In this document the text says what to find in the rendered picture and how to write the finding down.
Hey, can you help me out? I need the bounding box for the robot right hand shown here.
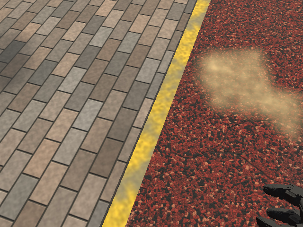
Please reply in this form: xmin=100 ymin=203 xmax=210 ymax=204
xmin=256 ymin=183 xmax=303 ymax=227

